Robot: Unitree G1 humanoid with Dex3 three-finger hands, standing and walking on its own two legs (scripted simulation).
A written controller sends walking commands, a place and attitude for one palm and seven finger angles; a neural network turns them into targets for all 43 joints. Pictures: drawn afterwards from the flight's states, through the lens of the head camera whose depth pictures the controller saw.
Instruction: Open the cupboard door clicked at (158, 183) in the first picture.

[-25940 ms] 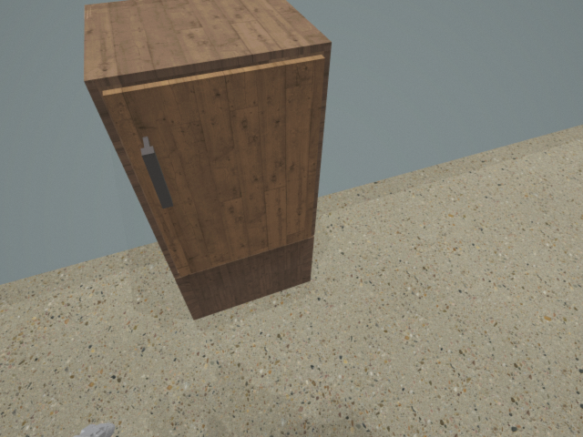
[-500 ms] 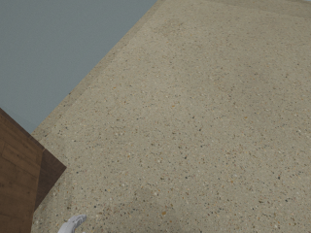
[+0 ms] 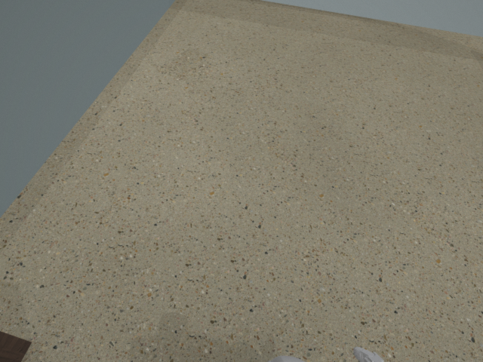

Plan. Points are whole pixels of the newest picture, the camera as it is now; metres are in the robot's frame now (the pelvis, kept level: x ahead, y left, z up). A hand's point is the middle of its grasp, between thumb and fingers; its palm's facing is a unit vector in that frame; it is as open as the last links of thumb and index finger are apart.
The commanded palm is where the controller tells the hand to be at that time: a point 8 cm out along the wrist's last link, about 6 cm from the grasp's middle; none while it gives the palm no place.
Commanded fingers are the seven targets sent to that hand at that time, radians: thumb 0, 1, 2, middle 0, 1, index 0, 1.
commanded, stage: walk to a spot facing it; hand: left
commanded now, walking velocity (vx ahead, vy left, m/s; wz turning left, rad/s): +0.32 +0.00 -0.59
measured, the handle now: out of the picture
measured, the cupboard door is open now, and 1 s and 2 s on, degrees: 36 36 36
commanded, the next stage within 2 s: turn to face it in 0.94 s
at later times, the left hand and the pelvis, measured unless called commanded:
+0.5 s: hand (231, 249) +0.37 +0.05 -0.16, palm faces -0.32 -0.93 -0.20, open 7.4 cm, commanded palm none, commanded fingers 0.00 0.90 0.90 -0.20 -0.30 -0.20 -0.30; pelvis +0.20 -0.09 +0.00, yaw -15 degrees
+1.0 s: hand (240, 208) +0.49 +0.04 -0.18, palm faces -0.30 -0.94 -0.15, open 7.4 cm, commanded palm none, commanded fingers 0.00 0.90 0.90 -0.20 -0.30 -0.20 -0.30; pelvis +0.45 -0.13 +0.00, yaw -24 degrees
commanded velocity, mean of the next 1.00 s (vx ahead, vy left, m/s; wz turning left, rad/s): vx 0.34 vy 0.00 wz -0.34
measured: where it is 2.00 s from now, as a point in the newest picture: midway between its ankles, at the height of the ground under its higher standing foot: (298, 269)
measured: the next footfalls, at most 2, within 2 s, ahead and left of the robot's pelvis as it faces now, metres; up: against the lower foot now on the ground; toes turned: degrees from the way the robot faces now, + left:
right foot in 0.32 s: +0.24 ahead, -0.16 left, +0.00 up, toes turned -18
left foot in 0.84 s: +0.54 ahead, -0.05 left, +0.00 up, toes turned -14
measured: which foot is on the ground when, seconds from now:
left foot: down 0.00-0.32, up 0.34-0.82, down 0.84-1.00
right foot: up 0.00-0.30, down 0.32-0.82, up 0.84-1.00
